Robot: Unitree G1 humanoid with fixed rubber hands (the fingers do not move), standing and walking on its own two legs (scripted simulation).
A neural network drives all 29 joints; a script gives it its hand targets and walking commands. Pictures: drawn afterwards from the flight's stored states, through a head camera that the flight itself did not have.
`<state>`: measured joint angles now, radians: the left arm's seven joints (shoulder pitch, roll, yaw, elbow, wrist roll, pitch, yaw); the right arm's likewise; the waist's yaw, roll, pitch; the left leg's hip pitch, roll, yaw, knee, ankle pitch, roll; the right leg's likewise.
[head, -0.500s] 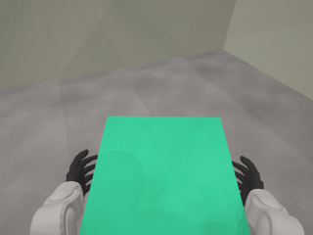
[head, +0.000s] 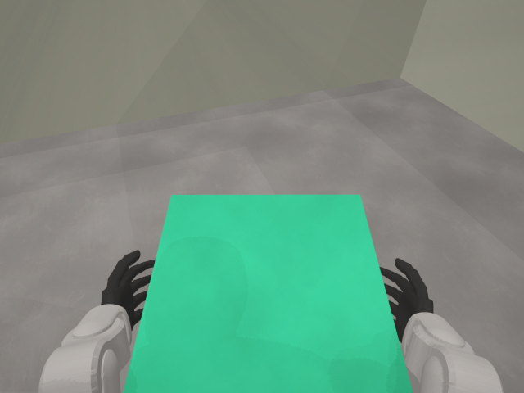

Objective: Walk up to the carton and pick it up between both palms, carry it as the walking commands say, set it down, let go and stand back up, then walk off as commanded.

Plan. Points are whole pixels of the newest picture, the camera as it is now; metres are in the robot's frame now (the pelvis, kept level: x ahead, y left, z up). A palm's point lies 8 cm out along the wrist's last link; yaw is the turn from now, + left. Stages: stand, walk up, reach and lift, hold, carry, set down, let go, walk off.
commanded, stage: carry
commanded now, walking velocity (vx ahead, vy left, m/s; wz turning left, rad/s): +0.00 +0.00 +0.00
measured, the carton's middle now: (265, 316) +0.26 +0.02 +0.01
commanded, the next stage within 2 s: hold in 1.90 s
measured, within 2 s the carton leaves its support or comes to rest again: neither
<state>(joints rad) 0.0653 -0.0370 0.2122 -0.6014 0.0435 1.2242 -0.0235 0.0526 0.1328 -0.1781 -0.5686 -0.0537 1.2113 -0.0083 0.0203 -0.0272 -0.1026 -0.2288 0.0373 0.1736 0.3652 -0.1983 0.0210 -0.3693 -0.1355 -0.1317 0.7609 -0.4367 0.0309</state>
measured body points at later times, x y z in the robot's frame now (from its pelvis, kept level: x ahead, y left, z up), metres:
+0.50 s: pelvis +0.09 +0.02 -0.01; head +0.10 +0.01 +0.44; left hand +0.33 +0.21 +0.08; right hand +0.34 -0.16 +0.07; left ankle -0.01 +0.10 -0.74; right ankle +0.08 -0.08 -0.74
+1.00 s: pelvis +0.07 +0.01 -0.02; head +0.05 +0.01 +0.43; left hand +0.30 +0.20 +0.08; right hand +0.30 -0.18 +0.07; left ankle -0.01 +0.10 -0.75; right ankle +0.08 -0.08 -0.75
